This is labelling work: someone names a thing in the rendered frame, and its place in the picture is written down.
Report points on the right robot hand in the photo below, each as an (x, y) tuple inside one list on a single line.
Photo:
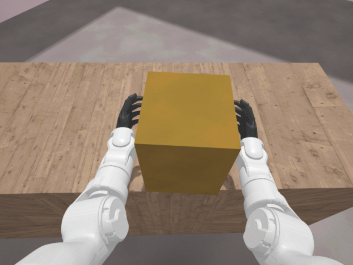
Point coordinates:
[(247, 127)]

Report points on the pedestal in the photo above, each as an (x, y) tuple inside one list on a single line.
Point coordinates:
[(56, 119)]

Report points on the carton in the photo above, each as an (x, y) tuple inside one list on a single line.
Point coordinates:
[(187, 137)]

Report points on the right robot forearm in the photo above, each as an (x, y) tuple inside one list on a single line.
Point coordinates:
[(257, 184)]

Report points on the left robot forearm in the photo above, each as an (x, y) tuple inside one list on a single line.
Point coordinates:
[(114, 172)]

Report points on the left robot upper arm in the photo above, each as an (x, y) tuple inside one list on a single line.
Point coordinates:
[(90, 230)]

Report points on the right robot upper arm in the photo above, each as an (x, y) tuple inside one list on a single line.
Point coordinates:
[(276, 238)]

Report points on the left robot hand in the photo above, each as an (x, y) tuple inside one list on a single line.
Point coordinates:
[(126, 114)]

